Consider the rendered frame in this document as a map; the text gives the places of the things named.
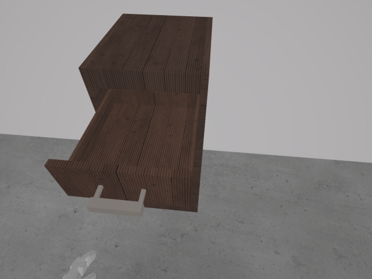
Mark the drawer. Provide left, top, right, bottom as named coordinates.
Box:
left=44, top=89, right=200, bottom=208

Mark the handle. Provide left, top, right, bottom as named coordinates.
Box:
left=87, top=185, right=146, bottom=217

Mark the robot left hand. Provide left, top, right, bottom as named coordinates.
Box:
left=62, top=250, right=96, bottom=279

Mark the cabinet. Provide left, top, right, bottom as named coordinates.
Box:
left=78, top=13, right=213, bottom=212

